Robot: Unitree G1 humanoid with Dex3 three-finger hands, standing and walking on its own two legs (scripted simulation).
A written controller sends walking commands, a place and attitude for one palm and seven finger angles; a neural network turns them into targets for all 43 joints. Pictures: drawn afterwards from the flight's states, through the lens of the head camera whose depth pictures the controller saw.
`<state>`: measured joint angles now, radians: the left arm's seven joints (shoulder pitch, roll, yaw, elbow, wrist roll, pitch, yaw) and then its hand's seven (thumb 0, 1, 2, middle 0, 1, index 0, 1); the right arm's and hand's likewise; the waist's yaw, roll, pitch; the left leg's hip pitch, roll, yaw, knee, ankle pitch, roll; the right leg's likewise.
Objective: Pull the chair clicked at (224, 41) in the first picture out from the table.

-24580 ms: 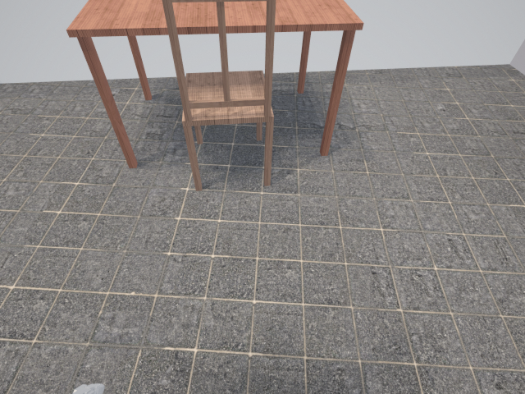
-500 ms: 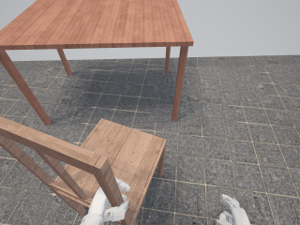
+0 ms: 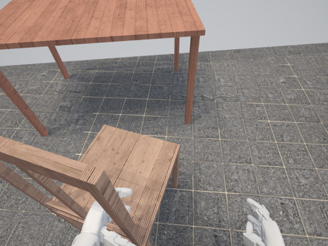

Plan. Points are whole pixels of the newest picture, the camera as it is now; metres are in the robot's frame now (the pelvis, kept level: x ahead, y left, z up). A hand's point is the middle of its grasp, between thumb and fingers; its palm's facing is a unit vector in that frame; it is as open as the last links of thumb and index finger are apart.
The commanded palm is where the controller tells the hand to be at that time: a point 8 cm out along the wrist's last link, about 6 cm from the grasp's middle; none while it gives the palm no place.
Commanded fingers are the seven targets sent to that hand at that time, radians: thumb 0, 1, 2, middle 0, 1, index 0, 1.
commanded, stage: open the thumb and straighten the fingers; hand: left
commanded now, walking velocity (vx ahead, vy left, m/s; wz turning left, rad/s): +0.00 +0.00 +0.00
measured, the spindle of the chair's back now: (61, 195) +0.26 +0.27 -0.02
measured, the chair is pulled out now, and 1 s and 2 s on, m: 0.60 0.59 0.58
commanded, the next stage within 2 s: draw the fingers out of the gap in 0.24 s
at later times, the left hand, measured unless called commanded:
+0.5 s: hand (116, 231) +0.18 +0.12 -0.02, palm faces -0.08 -0.99 -0.10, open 17.5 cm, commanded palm +0.15 +0.17 -0.01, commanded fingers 0.00 -0.55 0.20 0.00 0.00 0.00 0.00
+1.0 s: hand out of the picture +0.10 +0.11 -0.02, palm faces -0.06 -1.00 -0.07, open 17.5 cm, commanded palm +0.06 +0.16 -0.01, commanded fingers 0.00 -0.55 0.20 0.00 0.00 0.00 0.00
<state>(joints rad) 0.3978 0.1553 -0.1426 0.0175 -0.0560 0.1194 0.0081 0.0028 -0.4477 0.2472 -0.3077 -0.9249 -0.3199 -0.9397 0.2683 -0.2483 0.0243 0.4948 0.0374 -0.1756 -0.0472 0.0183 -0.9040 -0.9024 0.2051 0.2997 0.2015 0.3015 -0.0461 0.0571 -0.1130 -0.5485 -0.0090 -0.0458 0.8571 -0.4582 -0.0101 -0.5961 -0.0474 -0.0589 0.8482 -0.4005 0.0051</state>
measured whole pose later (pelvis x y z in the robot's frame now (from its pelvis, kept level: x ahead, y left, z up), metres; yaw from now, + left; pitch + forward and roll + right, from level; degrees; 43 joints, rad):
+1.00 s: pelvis +0.00 +0.01 -0.02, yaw +1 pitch +12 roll -1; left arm 0.90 0.15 -0.21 -0.40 0.02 0.12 0.00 -0.01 -0.54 0.20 0.00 0.00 0.00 0.00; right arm 0.28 -0.18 0.00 0.38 0.04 -0.14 -0.08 0.02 -0.90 -0.90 0.21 0.30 0.20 0.30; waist -0.02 0.04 -0.18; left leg -0.70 -0.02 -0.06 1.03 -0.54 0.01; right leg -0.72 -0.06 -0.07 0.99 -0.46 0.02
